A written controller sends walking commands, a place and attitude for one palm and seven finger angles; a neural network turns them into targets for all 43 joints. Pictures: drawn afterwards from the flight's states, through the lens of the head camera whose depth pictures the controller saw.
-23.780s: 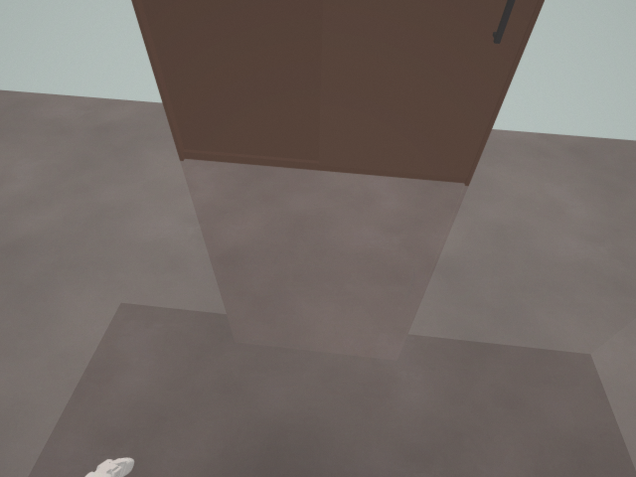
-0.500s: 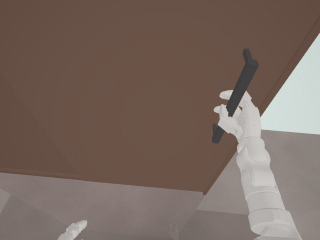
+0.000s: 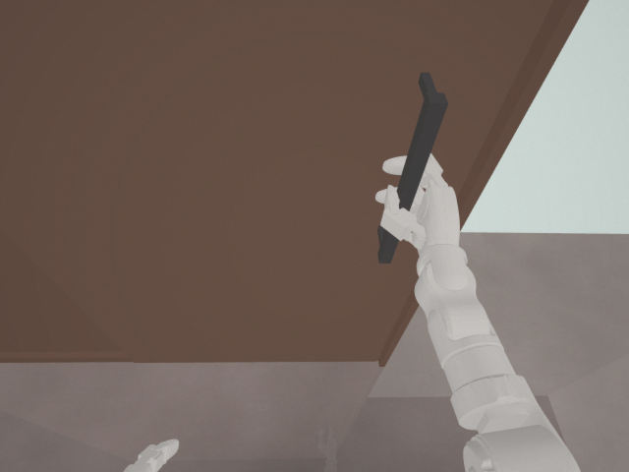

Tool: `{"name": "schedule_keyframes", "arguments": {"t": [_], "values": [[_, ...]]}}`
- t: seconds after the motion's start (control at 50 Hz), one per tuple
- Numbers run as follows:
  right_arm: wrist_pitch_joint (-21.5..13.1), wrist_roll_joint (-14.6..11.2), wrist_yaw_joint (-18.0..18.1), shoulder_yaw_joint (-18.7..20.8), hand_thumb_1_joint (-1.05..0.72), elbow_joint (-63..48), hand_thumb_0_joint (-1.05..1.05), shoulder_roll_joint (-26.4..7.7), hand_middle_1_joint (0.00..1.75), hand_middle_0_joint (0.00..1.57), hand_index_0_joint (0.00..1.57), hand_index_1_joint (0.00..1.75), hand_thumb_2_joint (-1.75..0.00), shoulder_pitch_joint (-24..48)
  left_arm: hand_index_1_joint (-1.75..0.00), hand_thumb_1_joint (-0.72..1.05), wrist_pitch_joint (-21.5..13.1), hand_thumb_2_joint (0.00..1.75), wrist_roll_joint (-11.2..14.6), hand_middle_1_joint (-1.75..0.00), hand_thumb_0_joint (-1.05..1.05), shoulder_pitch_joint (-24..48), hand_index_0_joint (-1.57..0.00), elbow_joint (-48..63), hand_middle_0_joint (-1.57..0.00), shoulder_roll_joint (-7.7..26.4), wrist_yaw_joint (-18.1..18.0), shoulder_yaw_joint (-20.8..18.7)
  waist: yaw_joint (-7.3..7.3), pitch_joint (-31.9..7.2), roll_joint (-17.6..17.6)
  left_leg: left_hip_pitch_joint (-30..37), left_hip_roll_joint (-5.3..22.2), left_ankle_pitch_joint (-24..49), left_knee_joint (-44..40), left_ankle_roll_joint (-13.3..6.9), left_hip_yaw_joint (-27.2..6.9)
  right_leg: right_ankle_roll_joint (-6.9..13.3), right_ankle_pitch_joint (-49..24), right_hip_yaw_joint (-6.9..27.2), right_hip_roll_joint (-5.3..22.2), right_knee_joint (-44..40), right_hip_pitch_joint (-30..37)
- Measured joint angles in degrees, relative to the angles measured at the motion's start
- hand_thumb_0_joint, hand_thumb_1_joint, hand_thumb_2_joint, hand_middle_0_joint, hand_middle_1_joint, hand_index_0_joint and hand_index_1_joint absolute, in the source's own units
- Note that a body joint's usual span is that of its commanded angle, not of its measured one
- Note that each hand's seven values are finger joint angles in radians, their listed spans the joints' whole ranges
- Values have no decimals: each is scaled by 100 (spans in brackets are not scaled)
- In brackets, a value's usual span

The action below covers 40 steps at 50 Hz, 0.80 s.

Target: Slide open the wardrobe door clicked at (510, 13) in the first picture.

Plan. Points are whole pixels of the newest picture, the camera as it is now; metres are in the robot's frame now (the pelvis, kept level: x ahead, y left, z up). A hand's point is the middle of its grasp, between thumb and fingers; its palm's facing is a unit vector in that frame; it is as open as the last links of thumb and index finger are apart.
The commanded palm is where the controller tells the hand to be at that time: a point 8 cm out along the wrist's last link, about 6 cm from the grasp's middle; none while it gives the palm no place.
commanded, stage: tug the door sideways, standing still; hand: right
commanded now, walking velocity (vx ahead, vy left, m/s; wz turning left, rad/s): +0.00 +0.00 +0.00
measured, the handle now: (401, 185) +0.47 -0.07 +0.11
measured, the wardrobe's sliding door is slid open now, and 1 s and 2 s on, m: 0.01 0.11 0.45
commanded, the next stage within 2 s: step sideways, sliding the door along in 0.04 s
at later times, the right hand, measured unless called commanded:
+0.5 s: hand (348, 213) +0.41 +0.01 +0.11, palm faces -0.17 +0.97 -0.15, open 5.7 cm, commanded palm +0.40 -0.04 +0.12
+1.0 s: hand (314, 208) +0.41 +0.05 +0.11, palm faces -0.05 +1.00 -0.06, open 5.6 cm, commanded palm +0.39 +0.05 +0.11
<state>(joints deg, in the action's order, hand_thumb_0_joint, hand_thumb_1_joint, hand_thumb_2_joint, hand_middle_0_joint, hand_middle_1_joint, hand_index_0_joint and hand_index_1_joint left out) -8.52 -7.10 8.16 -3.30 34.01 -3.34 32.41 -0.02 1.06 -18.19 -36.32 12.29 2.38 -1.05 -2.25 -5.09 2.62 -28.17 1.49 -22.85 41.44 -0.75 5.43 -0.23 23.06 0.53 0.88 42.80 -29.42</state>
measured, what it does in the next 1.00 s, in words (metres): steps to the left: right foot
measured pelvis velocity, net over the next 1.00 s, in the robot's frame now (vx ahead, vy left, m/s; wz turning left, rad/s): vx -0.02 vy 0.14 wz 0.04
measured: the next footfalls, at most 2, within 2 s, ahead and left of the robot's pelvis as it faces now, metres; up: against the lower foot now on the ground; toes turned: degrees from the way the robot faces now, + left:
right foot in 0.80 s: +0.04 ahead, -0.03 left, +0.00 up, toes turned -8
left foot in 1.18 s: +0.09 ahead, +0.42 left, +0.00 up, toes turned +6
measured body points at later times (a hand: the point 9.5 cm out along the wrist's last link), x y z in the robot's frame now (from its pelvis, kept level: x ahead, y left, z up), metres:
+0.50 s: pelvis -0.01 +0.04 +0.00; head +0.03 +0.07 +0.44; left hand +0.10 +0.28 -0.14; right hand +0.41 -0.05 +0.12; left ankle -0.02 +0.12 -0.71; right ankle -0.02 -0.12 -0.71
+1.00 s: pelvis -0.02 +0.14 +0.02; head +0.08 +0.12 +0.46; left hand +0.14 +0.37 -0.09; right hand +0.41 -0.01 +0.11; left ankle +0.02 +0.32 -0.61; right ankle +0.00 -0.02 -0.71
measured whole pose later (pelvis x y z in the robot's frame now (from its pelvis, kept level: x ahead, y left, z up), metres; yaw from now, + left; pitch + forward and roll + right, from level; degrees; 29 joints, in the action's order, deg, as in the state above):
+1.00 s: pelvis -0.02 +0.14 +0.02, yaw +3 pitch -2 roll +3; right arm -6.9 -5.6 4.9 -4.0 30.6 -9.8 37.7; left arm 1.4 1.6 -6.5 -36.9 9.7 -2.8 -0.4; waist 4.0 15.0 0.5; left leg -34.8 2.4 -22.2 70.0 -0.1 -0.9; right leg -3.7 15.8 -5.6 11.9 33.0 -13.9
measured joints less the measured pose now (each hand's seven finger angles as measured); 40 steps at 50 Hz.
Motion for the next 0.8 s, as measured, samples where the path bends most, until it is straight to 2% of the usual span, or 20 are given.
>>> {"name": "schedule_keyframes", "arguments": {"t": [0.16,0.2,0.26,0.34,0.4,0.44,0.48,0.52,0.58,0.62,0.72,0.76,0.8], "values": [[-96,66,230,-280,-80,130,0,148,140,33,29,140,-81,146,-30,90,-30,89,-23,-30,1,-120,-20,-90,-20,-7,74,-19,-10,33,20,-58,12,-7,57,-7,21,-2,-5,25,-12,53,-67],[-79,196,57,-240,-78,176,0,51,140,34,29,140,-81,207,-30,90,87,89,10,-30,1,8,-20,-163,-20,-6,-100,53,-50,201,3,103,-2,21,-15,0,-10,3,-31,-6,-1,-36,119],[-32,228,-172,-316,-74,363,0,-138,140,38,32,140,-80,337,-30,90,256,89,73,-30,1,175,-20,-189,-20,-25,-426,102,-83,441,2,444,-33,141,-262,5,-62,-3,-139,-62,22,-308,497],[2,158,-414,-344,-71,639,0,-262,139,41,35,140,-81,570,-30,90,300,89,56,-30,1,323,-20,-98,-20,-53,-674,88,-11,627,-8,506,-95,162,-61,-25,-184,-17,-114,-171,87,-310,718],[7,97,-531,-312,-70,737,-1,-342,139,42,37,140,-83,676,-30,90,285,89,10,-30,1,432,-20,-61,-20,-107,-753,54,34,831,14,481,-213,-199,430,-63,-308,-78,-26,-176,165,-196,882],[21,68,-572,-265,-69,773,-1,-357,139,43,38,140,-83,714,-30,90,288,89,0,-30,1,468,-20,-59,-20,-125,-756,64,88,948,52,630,-277,-173,284,-106,-309,-158,27,-136,240,-121,987],[26,90,-579,-188,-69,820,-1,-338,139,43,38,140,-84,748,-30,90,280,89,19,-30,1,506,-20,-105,-20,-106,-744,75,115,1066,168,866,-389,209,6,-229,-184,-249,120,-17,374,48,1050],[48,166,-572,-110,-70,924,0,-253,138,43,37,140,-84,812,-30,90,260,89,61,-30,1,554,-20,-237,-20,-90,-745,42,49,1166,264,1072,-481,128,-114,-373,35,-157,214,75,473,543,907],[92,292,-535,-71,-71,1006,1,-145,138,42,37,140,-85,921,-30,90,185,89,18,-30,1,666,-20,-437,-21,-95,-748,-24,159,1317,-3,1270,-393,174,-384,-510,64,-115,661,-47,228,1934,490],[49,361,-511,-52,-71,977,1,-116,138,42,37,140,-85,918,-30,90,116,89,-44,-30,1,723,-20,-442,-21,-48,-748,-58,200,1415,-128,1394,-357,335,-659,-553,61,-131,564,-250,147,2175,359],[-144,419,-519,-47,-72,742,1,-169,139,43,36,140,-86,774,-30,90,67,89,-93,-30,1,831,-20,-267,-20,65,-769,-120,257,1504,-305,1520,-441,618,-1169,-644,67,-153,151,-743,124,1137,518],[-188,407,-495,-93,-72,584,1,-216,139,44,37,140,-86,715,-30,90,73,89,-61,-30,1,875,-20,-175,-20,82,-771,-123,309,1517,-365,1498,-540,659,-1222,-681,54,-112,-74,-863,128,419,738],[-226,360,-465,-142,-73,387,1,-311,139,44,37,140,-86,636,-30,90,63,89,-22,-30,1,915,-20,-62,-20,98,-757,-91,384,1485,-431,1291,-656,568,-894,-654,-1,46,-758,-973,172,-695,1166]]}}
